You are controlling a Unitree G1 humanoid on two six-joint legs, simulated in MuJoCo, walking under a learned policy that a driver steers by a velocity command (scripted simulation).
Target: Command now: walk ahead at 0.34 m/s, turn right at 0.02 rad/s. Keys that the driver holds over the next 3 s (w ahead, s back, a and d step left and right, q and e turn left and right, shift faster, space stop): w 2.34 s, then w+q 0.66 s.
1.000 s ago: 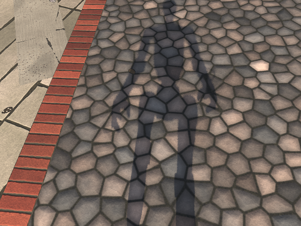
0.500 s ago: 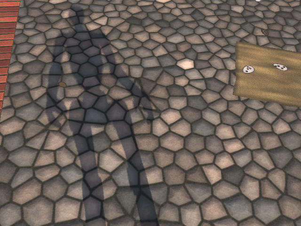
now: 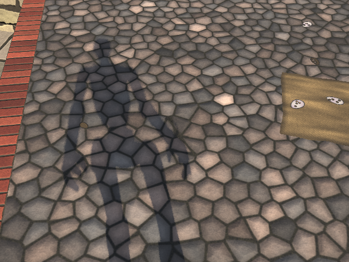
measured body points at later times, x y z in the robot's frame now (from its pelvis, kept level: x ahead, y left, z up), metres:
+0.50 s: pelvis +0.22 +0.02 -0.02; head +0.26 +0.03 +0.43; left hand +0.43 +0.24 -0.13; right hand +0.12 -0.21 -0.15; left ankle +0.03 +0.10 -0.74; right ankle +0.37 -0.06 -0.73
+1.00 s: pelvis +0.50 +0.02 +0.00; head +0.53 +0.02 +0.44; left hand +0.41 +0.25 -0.15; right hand +0.69 -0.20 -0.13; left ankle +0.67 +0.14 -0.71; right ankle +0.38 -0.05 -0.74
